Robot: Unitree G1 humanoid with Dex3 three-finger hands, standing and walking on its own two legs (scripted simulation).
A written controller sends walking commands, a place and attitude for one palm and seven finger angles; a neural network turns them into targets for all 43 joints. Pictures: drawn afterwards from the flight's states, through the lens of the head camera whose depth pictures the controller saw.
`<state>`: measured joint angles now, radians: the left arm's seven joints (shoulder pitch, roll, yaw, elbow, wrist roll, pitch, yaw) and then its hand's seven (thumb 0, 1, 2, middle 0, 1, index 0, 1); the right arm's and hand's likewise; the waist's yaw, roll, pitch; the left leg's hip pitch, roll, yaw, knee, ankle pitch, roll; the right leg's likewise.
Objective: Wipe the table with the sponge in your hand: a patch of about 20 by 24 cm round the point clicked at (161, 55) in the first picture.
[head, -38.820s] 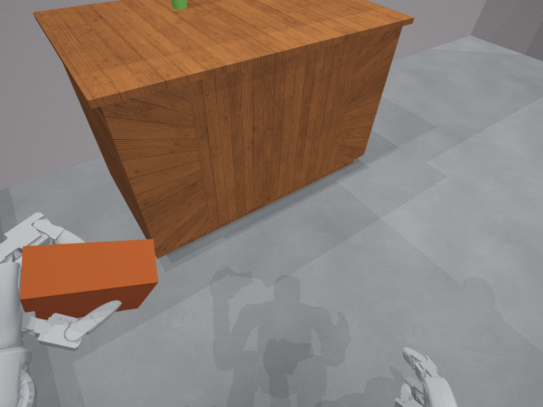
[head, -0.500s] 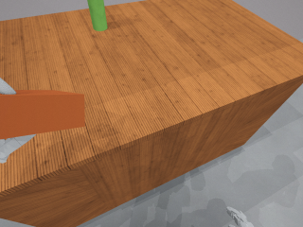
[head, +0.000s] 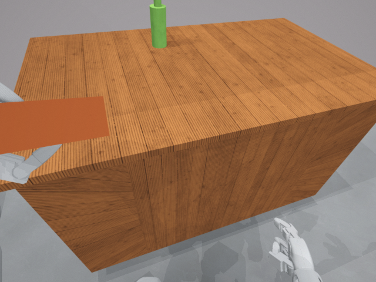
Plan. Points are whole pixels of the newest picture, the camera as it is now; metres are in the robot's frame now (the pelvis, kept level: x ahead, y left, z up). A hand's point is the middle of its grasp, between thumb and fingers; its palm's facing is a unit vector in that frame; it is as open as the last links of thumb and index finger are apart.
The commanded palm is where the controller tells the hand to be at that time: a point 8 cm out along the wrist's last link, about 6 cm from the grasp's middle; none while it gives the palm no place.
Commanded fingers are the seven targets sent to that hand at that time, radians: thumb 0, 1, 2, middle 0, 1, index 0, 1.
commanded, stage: step back with the hand held close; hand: left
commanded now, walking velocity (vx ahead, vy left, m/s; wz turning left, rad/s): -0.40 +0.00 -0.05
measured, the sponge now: (62, 120) +0.25 +0.20 +0.27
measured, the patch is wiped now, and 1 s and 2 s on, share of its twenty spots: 0.95 0.95 0.95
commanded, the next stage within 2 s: stop stepping back and stand still in 0.18 s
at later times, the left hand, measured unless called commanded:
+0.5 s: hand out of the picture +0.07 +0.18 +0.29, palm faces +0.39 -0.85 -0.35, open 9.3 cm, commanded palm +0.00 +0.26 +0.29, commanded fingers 0.00 0.10 1.30 -1.20 -1.60 -1.20 -1.60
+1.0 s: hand out of the picture -0.02 +0.17 +0.29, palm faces +0.47 -0.82 -0.33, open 9.3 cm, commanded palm -0.09 +0.23 +0.29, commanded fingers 0.00 0.10 1.30 -1.20 -1.60 -1.20 -1.60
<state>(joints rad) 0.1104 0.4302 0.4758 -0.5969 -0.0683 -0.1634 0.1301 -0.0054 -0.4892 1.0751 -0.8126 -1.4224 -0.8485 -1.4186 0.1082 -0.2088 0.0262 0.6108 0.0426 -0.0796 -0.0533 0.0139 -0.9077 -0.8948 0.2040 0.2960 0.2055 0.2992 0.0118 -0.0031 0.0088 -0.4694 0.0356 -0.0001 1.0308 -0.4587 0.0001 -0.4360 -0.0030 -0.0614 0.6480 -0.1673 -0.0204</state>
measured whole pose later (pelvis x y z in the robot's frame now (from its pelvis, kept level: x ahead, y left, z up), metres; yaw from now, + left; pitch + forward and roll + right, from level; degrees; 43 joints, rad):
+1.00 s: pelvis -0.25 -0.05 +0.01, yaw +0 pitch -2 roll -2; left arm 0.17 0.44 0.44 -0.55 -0.05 -0.19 0.11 -0.01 -0.50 1.08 -0.81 -1.43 -0.85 -1.42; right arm 0.23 -0.19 0.03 0.68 0.02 -0.08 -0.03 0.02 -0.90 -0.89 0.21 0.30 0.21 0.30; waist -0.02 0.05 -0.02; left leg -0.44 0.04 -0.04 1.04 -0.45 0.03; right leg -0.34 0.03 -0.09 0.65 -0.27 -0.04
